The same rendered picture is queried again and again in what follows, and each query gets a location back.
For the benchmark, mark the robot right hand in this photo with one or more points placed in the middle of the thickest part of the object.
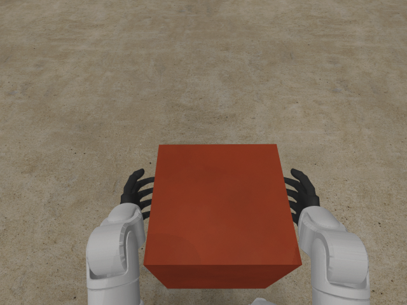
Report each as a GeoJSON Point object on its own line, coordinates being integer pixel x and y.
{"type": "Point", "coordinates": [305, 195]}

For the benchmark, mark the robot left hand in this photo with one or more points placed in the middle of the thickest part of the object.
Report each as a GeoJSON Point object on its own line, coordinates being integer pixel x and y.
{"type": "Point", "coordinates": [131, 193]}

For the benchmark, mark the robot right forearm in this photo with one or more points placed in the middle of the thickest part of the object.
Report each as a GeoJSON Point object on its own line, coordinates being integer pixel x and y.
{"type": "Point", "coordinates": [339, 259]}

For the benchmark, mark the carton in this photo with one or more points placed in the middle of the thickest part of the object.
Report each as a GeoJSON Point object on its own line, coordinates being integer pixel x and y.
{"type": "Point", "coordinates": [220, 217]}

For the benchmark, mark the robot left forearm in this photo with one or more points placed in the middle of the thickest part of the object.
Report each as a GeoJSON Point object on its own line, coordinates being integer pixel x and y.
{"type": "Point", "coordinates": [112, 258]}

